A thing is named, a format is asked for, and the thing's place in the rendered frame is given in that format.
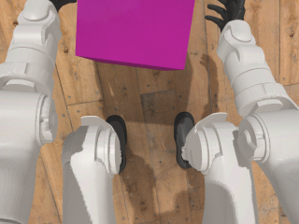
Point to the robot right forearm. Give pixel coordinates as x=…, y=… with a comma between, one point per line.
x=249, y=75

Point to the robot right foot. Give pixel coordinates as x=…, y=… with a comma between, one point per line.
x=183, y=123

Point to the carton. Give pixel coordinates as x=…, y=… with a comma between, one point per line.
x=152, y=34

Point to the robot left hand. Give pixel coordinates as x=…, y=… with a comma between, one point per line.
x=59, y=3

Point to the robot left forearm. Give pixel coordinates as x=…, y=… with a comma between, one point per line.
x=31, y=56

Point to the robot right upper arm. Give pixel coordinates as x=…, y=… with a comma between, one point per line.
x=271, y=139

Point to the robot right hand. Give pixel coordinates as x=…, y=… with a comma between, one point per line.
x=235, y=10

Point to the robot left upper arm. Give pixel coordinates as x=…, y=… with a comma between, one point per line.
x=28, y=121

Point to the robot left shin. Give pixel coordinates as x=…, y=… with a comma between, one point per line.
x=85, y=121

